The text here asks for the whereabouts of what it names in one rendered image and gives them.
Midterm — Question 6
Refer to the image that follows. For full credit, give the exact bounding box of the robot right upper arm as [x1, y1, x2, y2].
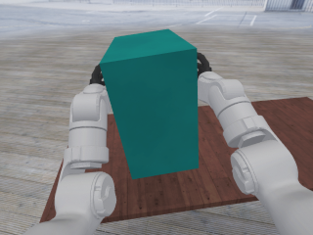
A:
[230, 139, 313, 235]

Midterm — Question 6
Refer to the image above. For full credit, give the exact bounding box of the robot right forearm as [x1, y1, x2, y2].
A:
[198, 71, 298, 178]

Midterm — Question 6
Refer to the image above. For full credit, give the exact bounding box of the robot left hand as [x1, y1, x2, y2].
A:
[89, 64, 107, 90]

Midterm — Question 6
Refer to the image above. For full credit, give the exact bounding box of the robot left upper arm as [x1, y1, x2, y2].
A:
[23, 171, 116, 235]

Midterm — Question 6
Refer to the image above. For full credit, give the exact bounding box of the carton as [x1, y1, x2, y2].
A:
[99, 29, 199, 180]

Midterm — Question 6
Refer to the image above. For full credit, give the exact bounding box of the robot left forearm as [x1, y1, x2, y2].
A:
[54, 83, 111, 210]

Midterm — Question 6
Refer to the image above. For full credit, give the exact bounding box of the table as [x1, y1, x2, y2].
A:
[39, 97, 313, 224]

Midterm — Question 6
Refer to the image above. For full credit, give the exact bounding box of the robot right hand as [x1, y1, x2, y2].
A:
[197, 52, 212, 79]

